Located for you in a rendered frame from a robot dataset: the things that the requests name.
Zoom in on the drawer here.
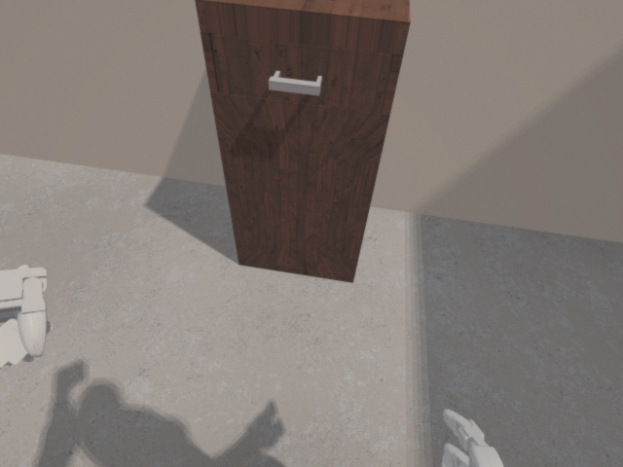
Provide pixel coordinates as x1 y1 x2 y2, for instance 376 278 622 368
211 33 391 112

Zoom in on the robot left hand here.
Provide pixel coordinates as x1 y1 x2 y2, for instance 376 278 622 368
0 265 53 369

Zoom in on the handle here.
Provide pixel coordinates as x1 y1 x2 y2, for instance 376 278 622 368
269 71 322 96

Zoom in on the robot right hand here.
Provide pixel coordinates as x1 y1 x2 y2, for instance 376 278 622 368
441 409 504 467

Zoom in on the cabinet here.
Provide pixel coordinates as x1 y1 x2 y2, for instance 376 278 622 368
195 0 411 283

